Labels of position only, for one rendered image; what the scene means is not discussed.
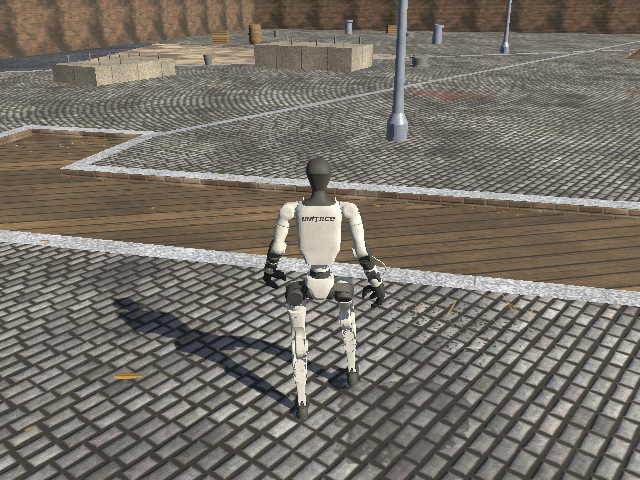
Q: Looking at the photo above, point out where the robot right forearm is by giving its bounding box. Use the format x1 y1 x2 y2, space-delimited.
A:
359 242 382 287

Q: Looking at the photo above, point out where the robot torso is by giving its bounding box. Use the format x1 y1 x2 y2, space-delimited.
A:
296 197 343 300

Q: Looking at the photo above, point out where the left robot upper arm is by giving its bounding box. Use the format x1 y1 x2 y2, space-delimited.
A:
270 201 299 255

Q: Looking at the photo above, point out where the right robot upper arm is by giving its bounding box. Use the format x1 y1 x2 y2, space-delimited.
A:
339 201 368 258

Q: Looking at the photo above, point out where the robot left forearm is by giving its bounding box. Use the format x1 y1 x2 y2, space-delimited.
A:
264 239 281 274

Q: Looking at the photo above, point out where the right robot hand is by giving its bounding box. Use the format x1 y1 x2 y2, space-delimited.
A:
362 283 385 308

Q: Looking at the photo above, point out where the left robot shin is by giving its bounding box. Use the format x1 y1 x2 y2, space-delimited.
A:
291 340 307 406

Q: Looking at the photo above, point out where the left robot hand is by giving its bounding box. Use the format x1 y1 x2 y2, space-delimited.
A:
263 270 286 289

